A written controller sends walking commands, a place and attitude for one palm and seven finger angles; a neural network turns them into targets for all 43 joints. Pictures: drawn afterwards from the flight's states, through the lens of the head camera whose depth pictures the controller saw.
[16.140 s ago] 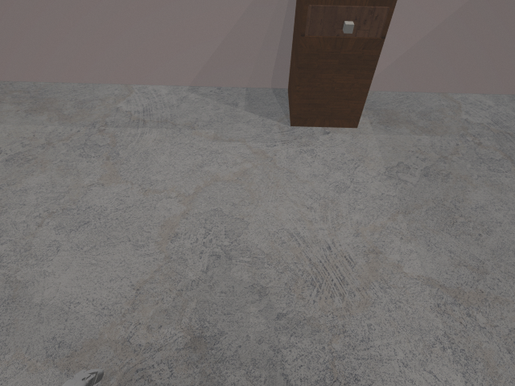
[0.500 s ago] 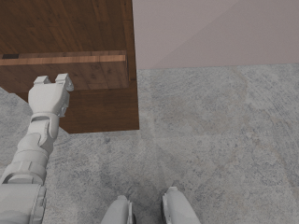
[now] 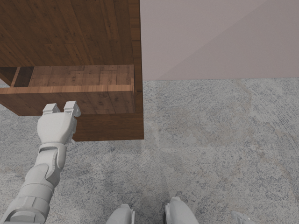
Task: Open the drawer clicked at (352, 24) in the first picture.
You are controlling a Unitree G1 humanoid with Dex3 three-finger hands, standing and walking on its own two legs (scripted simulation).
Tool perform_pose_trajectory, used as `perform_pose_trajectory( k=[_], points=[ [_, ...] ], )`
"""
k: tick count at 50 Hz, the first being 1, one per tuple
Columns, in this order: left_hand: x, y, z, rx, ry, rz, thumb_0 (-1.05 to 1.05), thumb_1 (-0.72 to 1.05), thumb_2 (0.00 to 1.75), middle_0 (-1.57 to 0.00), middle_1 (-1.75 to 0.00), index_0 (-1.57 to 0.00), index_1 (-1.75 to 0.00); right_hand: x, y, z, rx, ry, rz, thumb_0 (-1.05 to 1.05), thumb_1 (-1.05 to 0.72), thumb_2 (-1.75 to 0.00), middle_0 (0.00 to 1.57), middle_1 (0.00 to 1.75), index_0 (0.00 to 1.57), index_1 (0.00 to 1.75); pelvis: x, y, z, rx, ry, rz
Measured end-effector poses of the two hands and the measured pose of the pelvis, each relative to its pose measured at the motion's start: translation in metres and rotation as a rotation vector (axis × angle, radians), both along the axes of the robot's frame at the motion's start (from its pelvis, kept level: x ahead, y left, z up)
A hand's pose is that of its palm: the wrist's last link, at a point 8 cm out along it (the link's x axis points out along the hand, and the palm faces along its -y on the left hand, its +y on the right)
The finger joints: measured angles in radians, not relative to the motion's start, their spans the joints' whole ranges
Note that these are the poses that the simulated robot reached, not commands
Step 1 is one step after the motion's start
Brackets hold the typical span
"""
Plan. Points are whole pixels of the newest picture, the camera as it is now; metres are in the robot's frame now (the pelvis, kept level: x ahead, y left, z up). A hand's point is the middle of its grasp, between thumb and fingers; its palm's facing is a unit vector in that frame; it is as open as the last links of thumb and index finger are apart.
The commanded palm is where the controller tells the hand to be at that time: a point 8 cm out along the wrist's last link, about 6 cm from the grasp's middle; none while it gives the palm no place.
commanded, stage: pull the drawer open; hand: left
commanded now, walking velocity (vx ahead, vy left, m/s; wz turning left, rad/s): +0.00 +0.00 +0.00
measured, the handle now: (67, 117) +0.41 +0.25 -0.05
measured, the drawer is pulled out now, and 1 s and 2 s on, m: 0.09 0.20 0.30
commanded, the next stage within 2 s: open the thumb to release the handle in 2.00 s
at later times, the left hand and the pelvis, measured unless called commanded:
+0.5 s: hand (62, 151) +0.31 +0.25 -0.06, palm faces -0.04 -0.04 -1.00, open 7.9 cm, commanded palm +0.27 +0.26 -0.01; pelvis -0.01 -0.01 +0.00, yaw +0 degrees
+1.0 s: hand (58, 172) +0.25 +0.25 -0.06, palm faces -0.04 -0.03 -1.00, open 7.9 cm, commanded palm +0.21 +0.26 -0.01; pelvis -0.02 -0.01 -0.01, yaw +0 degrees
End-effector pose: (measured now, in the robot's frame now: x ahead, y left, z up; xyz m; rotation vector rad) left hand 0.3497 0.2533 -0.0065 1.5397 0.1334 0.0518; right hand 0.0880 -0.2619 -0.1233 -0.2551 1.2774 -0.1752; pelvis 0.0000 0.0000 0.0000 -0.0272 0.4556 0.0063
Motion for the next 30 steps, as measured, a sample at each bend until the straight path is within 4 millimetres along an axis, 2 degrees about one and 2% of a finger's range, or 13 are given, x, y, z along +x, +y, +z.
perform_pose_trajectory(
  k=[17, 30],
  points=[
    [-0.039, -0.002, 0.000, -0.007, -0.003, 0.009, 0.03, 0.36, 0.66, -0.42, -1.35, -0.37, -1.35, 0.015, -0.002, 0.004, -0.005, -0.090, 0.021, 0.00, -0.90, -0.90, 0.20, 0.30, 0.21, 0.30, -0.008, -0.004, 0.000, 0.008, -0.033, -0.007],
    [-0.072, -0.004, 0.000, -0.001, -0.011, 0.019, 0.02, 0.36, 0.67, -0.42, -1.35, -0.37, -1.35, 0.018, -0.001, 0.003, 0.005, -0.145, 0.034, 0.01, -0.90, -0.90, 0.20, 0.30, 0.21, 0.30, -0.018, -0.007, -0.003, 0.014, -0.056, -0.003]
  ],
)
